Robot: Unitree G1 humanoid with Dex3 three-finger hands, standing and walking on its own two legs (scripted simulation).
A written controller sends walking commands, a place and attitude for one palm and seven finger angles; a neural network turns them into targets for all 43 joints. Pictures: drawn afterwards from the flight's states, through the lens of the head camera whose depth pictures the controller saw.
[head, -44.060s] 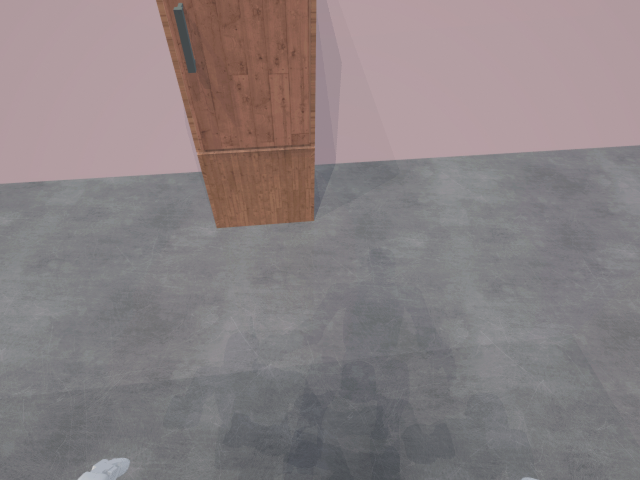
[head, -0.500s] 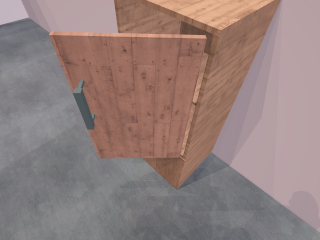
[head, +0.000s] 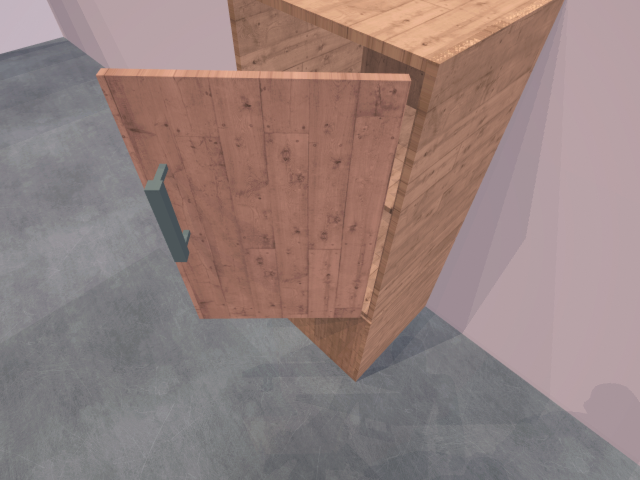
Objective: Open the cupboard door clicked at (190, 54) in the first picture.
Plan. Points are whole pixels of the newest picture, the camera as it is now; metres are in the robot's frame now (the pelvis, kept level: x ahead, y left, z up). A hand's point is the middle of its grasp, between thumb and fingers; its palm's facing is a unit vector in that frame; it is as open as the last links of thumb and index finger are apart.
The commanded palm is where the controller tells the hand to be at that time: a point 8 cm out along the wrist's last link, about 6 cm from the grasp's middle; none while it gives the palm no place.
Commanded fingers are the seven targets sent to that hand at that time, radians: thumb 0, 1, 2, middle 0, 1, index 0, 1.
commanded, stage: look again from close up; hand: left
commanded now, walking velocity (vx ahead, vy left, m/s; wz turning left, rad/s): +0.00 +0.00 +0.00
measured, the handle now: (172, 215) +0.47 +0.27 +0.03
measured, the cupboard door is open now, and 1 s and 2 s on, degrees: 46 46 46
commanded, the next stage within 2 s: shuffle to correct the standing spot in 0.18 s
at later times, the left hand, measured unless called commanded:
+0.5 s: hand out of the picture +0.02 +0.21 -0.18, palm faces +0.04 -0.96 -0.27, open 7.4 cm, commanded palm none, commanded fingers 0.00 0.90 0.90 -0.20 -0.30 -0.20 -0.30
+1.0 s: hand out of the picture -0.08 +0.25 -0.18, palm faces +0.09 -0.98 -0.15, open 7.4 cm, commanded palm none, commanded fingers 0.00 0.90 0.90 -0.20 -0.30 -0.20 -0.30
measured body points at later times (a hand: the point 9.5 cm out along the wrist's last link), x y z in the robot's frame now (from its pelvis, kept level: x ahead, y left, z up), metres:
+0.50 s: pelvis -0.02 +0.00 -0.01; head +0.01 +0.01 +0.44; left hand +0.02 +0.26 -0.16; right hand +0.05 -0.25 -0.16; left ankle +0.01 +0.11 -0.74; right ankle -0.07 -0.10 -0.74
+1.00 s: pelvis -0.06 +0.07 +0.01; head -0.05 +0.11 +0.45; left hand -0.08 +0.30 -0.17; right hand -0.04 -0.16 -0.13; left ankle -0.03 +0.15 -0.74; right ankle -0.09 -0.08 -0.67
